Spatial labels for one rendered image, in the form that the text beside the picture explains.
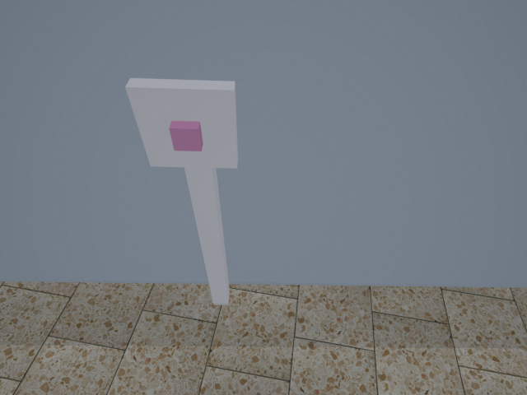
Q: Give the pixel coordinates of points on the button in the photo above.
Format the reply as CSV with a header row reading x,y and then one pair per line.
x,y
186,135

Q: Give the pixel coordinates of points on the panel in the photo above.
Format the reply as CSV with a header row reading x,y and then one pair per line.
x,y
157,102

